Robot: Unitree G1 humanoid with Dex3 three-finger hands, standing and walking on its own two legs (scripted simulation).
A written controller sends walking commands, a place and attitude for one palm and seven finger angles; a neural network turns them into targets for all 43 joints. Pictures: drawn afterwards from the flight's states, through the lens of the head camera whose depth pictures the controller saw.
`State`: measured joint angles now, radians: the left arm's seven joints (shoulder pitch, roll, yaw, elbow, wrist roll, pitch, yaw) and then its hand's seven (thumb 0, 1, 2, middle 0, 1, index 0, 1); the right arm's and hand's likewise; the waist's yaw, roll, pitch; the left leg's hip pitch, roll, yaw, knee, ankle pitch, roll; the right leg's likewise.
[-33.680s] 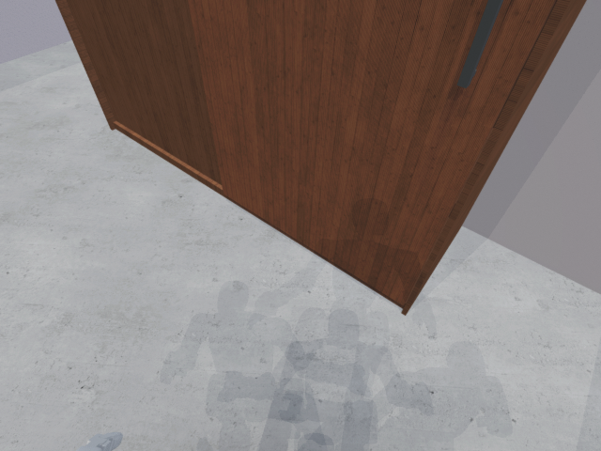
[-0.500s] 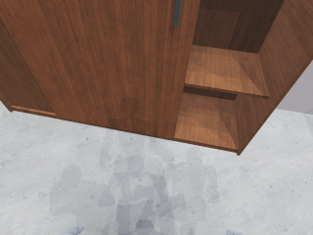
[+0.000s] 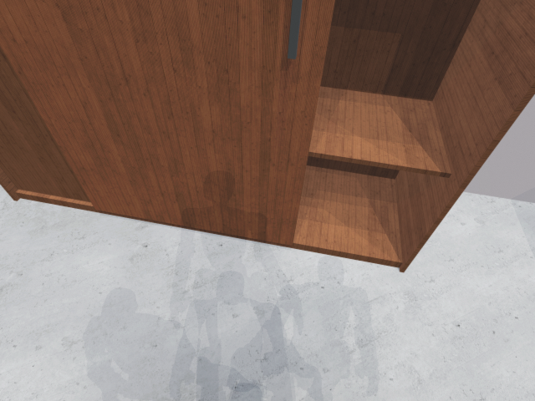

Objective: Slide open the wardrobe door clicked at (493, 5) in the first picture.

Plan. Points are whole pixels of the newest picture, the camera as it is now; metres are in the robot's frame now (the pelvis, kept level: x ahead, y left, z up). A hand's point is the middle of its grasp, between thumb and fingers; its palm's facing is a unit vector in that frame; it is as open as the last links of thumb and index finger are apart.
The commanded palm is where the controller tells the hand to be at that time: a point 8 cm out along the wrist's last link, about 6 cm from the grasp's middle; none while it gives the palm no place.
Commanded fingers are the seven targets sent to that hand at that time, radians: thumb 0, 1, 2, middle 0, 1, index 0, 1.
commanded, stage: let the arm hang, fingers relaxed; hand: right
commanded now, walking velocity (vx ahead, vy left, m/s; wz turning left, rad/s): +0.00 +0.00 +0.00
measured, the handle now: out of the picture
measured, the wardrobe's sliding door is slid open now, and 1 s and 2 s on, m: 0.48 0.48 0.48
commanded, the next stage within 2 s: look to check the result in 0.36 s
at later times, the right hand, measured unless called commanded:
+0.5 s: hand out of the picture -0.01 -0.18 -0.18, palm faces +0.00 +0.99 -0.17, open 7.3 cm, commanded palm none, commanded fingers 0.00 -0.90 -0.90 0.20 0.30 0.20 0.30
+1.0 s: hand out of the picture +0.00 -0.19 -0.18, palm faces +0.00 +0.98 -0.19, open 7.3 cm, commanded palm none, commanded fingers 0.00 -0.90 -0.90 0.20 0.30 0.20 0.30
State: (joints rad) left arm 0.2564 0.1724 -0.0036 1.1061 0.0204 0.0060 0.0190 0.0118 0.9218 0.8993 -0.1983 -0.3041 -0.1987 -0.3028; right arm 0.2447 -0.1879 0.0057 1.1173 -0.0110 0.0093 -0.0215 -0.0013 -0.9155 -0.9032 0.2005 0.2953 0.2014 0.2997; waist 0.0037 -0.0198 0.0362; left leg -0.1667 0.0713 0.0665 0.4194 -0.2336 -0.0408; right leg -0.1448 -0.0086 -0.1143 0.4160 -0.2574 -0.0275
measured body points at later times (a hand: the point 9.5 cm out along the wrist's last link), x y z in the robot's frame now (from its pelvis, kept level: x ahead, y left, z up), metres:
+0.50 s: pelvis +0.00 -0.01 +0.00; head +0.01 -0.01 +0.45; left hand -0.01 +0.21 -0.16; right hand +0.00 -0.23 -0.16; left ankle -0.01 +0.14 -0.74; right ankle -0.02 -0.10 -0.74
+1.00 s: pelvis -0.01 -0.02 +0.00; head +0.01 -0.02 +0.45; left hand +0.00 +0.21 -0.16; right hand +0.00 -0.25 -0.16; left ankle -0.01 +0.14 -0.74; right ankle -0.02 -0.10 -0.74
